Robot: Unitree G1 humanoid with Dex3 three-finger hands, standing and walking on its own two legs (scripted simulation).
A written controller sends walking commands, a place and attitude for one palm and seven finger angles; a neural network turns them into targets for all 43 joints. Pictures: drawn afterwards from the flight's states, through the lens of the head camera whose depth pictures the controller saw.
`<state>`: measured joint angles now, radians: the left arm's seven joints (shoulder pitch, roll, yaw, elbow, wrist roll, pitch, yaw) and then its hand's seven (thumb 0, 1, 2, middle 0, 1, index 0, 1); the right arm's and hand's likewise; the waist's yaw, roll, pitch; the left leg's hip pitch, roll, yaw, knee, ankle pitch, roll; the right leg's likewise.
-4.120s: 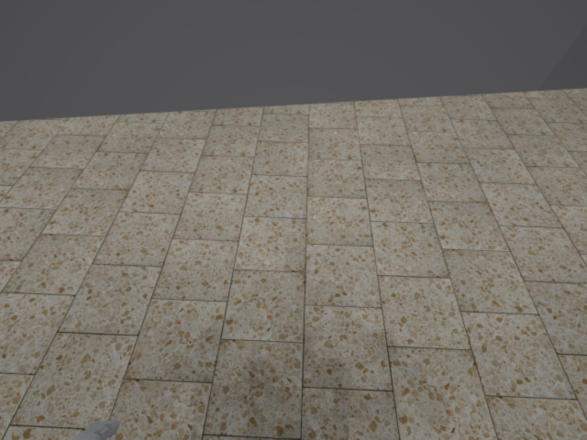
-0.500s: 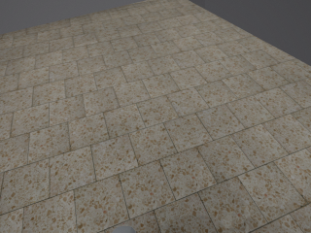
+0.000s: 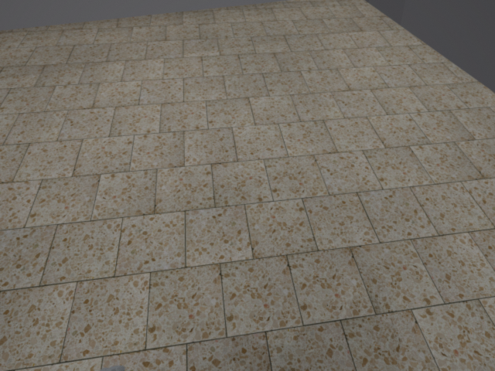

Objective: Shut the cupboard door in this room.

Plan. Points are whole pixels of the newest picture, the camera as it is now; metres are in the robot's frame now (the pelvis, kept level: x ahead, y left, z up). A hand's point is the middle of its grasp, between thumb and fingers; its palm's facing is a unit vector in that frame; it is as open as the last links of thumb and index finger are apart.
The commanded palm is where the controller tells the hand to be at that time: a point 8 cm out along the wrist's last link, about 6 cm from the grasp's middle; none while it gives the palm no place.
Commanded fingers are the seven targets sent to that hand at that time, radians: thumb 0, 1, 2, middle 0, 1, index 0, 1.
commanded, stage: turn or walk to find it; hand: left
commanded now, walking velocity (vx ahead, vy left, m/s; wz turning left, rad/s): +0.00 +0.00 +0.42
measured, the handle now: out of the picture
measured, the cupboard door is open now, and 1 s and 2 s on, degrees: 80 80 80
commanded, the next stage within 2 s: none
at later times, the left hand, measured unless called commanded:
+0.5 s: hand out of the picture -0.03 +0.18 -0.17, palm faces +0.27 -0.93 -0.24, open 7.4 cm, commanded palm none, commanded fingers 0.00 0.90 0.90 -0.20 -0.30 -0.20 -0.30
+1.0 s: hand out of the picture -0.02 +0.21 -0.15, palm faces +0.43 -0.86 -0.27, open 7.4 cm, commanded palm none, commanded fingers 0.00 0.90 0.90 -0.20 -0.30 -0.20 -0.30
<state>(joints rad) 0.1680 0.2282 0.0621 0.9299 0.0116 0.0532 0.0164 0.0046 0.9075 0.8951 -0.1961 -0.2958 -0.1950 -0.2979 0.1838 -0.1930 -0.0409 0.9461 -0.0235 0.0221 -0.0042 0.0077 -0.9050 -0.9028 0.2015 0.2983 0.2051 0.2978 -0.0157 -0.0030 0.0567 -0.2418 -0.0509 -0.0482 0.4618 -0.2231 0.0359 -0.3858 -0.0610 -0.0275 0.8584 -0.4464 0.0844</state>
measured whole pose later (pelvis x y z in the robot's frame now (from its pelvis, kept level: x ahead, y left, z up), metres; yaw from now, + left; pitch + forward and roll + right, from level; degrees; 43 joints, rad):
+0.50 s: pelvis -0.02 -0.02 +0.00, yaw +14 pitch +0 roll +1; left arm 0.25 0.19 0.04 0.96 0.03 0.01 0.02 0.00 0.90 0.89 -0.20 -0.30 -0.20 -0.30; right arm 0.20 -0.24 -0.07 1.00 -0.01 0.07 0.01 0.01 -0.91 -0.90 0.20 0.30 0.20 0.30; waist 0.01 -0.01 0.08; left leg -0.33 0.03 0.04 0.78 -0.44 -0.06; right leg -0.22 -0.13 -0.22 0.55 -0.31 0.00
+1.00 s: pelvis -0.04 -0.02 -0.01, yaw +25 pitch +0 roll +1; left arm 0.15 0.21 0.05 0.90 0.01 0.03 0.02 0.00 0.91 0.90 -0.20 -0.30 -0.20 -0.30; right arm 0.22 -0.21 -0.06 0.96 -0.02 0.04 0.00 0.01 -0.90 -0.90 0.20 0.30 0.21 0.30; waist -0.03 0.02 0.04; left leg -0.29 -0.06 -0.07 0.52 -0.23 0.01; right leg -0.27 -0.04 -0.04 0.59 -0.33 0.07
